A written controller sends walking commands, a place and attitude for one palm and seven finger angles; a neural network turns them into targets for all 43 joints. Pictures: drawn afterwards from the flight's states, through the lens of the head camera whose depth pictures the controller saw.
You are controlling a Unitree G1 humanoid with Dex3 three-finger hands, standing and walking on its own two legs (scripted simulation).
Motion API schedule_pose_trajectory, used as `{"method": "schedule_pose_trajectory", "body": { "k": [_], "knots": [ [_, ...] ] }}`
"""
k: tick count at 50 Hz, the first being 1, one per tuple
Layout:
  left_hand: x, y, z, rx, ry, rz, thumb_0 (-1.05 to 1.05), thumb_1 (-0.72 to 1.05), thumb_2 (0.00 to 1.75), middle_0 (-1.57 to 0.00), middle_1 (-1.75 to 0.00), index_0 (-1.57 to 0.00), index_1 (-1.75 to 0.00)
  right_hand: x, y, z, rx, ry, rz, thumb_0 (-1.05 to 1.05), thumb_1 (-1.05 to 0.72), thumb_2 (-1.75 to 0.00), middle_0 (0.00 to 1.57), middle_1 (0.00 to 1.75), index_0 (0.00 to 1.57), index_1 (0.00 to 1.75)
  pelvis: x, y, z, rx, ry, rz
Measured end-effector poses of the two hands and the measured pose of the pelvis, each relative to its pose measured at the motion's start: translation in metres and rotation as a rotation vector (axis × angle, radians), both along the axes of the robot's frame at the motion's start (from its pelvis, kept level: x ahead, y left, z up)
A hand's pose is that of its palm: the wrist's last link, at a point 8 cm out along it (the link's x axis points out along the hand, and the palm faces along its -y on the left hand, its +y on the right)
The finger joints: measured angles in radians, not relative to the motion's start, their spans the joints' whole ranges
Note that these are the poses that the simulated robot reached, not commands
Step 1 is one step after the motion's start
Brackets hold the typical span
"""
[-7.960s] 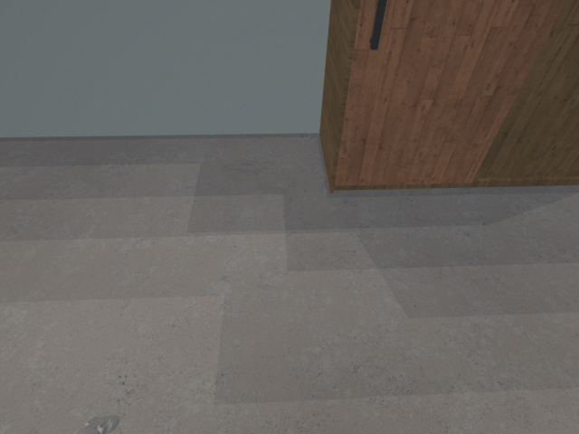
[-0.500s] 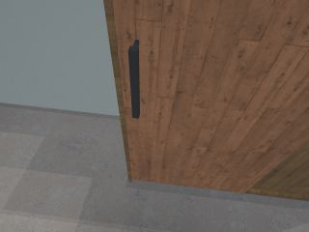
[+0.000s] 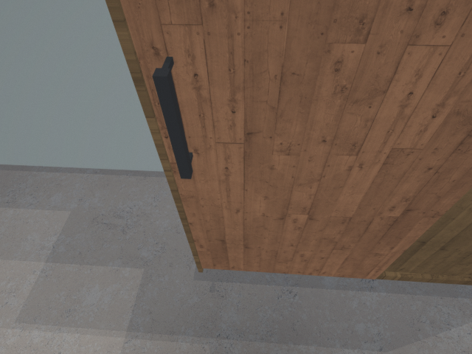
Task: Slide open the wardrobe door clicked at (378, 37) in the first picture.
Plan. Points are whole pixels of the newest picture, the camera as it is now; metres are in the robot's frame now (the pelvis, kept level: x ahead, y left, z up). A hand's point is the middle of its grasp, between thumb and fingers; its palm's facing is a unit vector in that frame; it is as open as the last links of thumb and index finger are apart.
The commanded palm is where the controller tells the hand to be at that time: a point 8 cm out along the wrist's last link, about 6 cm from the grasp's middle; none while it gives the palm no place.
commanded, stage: come to a stop and stand still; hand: left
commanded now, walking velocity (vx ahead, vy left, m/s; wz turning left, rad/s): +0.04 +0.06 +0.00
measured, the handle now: (178, 125) +0.49 +0.14 +0.11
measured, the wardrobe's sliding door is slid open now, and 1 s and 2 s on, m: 0.00 0.00 0.00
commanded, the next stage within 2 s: look again from close up in 0.96 s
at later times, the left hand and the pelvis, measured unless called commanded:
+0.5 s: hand out of the picture -0.06 +0.18 -0.17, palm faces +0.02 -0.98 -0.20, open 7.4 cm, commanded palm none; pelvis -0.04 +0.01 +0.01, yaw -2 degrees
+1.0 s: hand out of the picture +0.05 +0.25 -0.14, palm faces +0.01 -0.94 -0.33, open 7.4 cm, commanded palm none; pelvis -0.05 +0.01 +0.00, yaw +0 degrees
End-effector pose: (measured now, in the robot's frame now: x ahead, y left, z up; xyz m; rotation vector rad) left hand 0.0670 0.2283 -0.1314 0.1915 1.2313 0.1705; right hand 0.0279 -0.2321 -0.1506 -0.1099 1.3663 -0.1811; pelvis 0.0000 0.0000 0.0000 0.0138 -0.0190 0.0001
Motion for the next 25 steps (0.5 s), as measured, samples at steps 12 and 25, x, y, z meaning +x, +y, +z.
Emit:
{"method": "schedule_pose_trajectory", "body": {
  "k": [12,25],
  "knots": [
    [-0.054,0.023,-0.011,-0.042,0.056,0.039,0.01,0.92,0.9,-0.2,-0.3,-0.2,-0.3,-0.047,0.033,0.012,-0.01,0.001,0.024,0.01,-0.92,-0.9,0.2,0.3,0.2,0.3,-0.028,0.02,0.003,0.002,-0.023,-0.01],
    [-0.134,0.003,-0.004,-0.045,0.248,0.049,0.01,0.91,0.9,-0.19,-0.3,-0.2,-0.3,-0.068,0.028,0.009,0.025,0.024,0.004,0.01,-0.92,-0.9,0.2,0.3,0.2,0.3,-0.038,0.012,0.008,-0.002,-0.01,-0.026]
  ]
}}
